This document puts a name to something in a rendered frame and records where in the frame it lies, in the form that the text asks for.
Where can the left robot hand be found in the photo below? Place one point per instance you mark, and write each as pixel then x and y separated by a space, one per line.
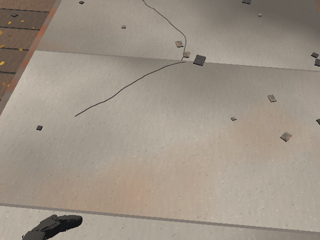
pixel 53 225

